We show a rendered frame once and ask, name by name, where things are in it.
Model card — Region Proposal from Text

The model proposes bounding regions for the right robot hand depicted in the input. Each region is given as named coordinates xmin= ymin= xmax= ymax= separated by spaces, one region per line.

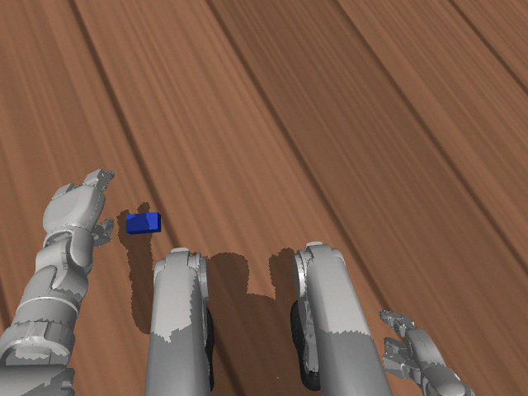
xmin=379 ymin=310 xmax=446 ymax=389

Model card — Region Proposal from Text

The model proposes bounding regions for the right robot arm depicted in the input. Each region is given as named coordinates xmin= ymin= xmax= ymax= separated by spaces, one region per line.
xmin=421 ymin=365 xmax=475 ymax=396

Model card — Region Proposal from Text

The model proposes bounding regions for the left robot arm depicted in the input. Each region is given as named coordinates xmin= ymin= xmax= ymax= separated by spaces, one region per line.
xmin=0 ymin=226 xmax=94 ymax=396

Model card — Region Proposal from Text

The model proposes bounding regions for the small box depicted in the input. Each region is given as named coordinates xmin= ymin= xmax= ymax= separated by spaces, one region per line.
xmin=126 ymin=212 xmax=161 ymax=234

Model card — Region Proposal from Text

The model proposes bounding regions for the left robot hand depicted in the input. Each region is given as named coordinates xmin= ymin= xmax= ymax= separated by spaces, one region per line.
xmin=43 ymin=168 xmax=115 ymax=247

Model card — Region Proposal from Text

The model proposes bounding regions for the right robot foot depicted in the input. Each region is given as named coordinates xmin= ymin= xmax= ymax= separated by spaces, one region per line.
xmin=290 ymin=300 xmax=321 ymax=391

